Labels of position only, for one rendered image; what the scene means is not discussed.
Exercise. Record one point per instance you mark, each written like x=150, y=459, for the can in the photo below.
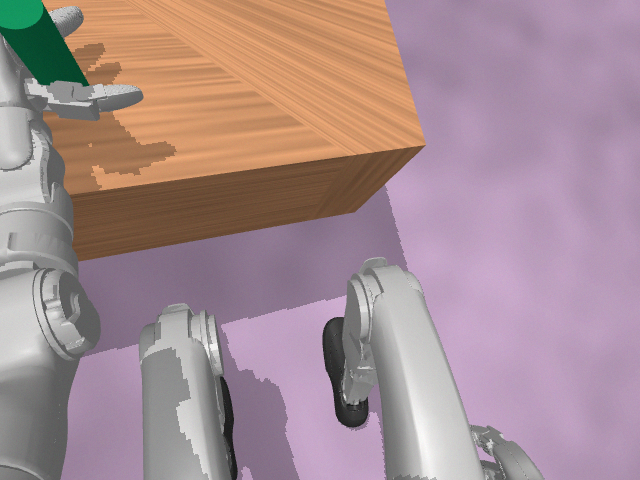
x=30, y=31

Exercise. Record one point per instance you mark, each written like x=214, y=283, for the right robot hand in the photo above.
x=512, y=463

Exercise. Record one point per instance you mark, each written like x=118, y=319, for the left robot foot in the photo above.
x=228, y=429

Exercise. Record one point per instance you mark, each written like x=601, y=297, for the left robot arm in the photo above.
x=47, y=321

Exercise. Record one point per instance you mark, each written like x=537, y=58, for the right robot foot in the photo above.
x=334, y=357

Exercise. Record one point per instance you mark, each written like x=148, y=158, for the left robot hand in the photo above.
x=70, y=100

